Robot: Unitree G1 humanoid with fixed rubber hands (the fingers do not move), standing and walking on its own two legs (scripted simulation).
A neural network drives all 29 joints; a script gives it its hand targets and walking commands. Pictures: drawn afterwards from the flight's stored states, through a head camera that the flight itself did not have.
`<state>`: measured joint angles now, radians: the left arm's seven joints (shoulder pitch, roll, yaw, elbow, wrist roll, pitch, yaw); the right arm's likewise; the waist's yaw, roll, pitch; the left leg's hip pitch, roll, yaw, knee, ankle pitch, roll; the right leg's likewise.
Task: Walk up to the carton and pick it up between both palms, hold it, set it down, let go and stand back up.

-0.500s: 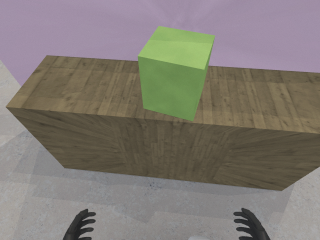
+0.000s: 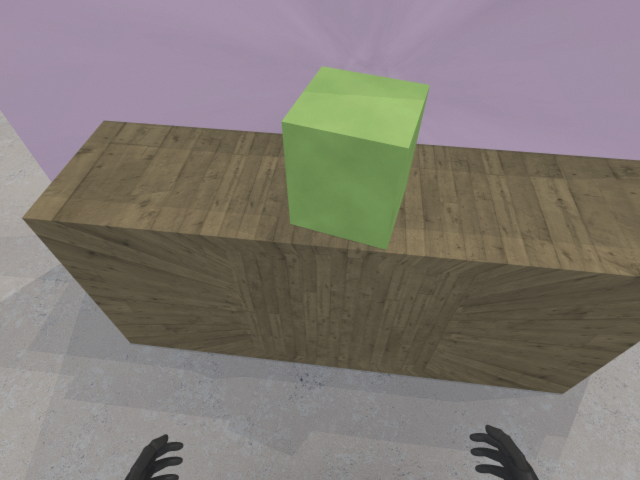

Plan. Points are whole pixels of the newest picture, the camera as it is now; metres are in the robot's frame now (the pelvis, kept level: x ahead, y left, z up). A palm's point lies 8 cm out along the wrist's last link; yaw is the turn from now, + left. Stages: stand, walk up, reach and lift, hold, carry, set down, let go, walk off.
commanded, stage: stand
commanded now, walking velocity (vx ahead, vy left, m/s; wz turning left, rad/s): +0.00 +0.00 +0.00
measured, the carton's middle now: (354, 159) +0.67 -0.07 -0.01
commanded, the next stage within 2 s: walk up in 1.56 s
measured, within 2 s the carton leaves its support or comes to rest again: neither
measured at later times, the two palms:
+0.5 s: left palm out of the picture +0.09 +0.24 -0.10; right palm out of the picture +0.09 -0.24 -0.10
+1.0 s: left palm out of the picture +0.09 +0.25 -0.10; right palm out of the picture +0.08 -0.24 -0.10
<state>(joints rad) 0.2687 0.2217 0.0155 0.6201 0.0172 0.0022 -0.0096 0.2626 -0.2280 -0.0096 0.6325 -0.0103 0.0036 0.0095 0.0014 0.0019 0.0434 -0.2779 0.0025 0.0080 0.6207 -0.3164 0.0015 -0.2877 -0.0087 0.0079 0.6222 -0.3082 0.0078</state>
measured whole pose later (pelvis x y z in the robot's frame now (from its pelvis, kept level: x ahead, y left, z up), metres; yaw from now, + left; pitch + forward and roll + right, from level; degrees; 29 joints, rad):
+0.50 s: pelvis -0.01 +0.00 +0.00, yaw +0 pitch -2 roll +0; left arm 0.30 0.23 0.01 0.65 0.02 0.00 -0.01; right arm 0.29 -0.24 -0.01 0.66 -0.01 0.00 0.01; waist 0.00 0.00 0.04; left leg -0.28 0.00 0.01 0.60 -0.29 0.00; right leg -0.29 -0.01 0.01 0.60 -0.28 0.01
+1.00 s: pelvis +0.00 +0.00 +0.00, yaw -1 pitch -1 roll +0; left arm 0.31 0.23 0.00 0.66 0.01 0.00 -0.01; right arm 0.31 -0.24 0.00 0.68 -0.01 0.00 0.01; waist 0.00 0.00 0.03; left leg -0.27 0.00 0.02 0.59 -0.29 0.00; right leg -0.29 -0.01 0.02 0.59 -0.28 0.01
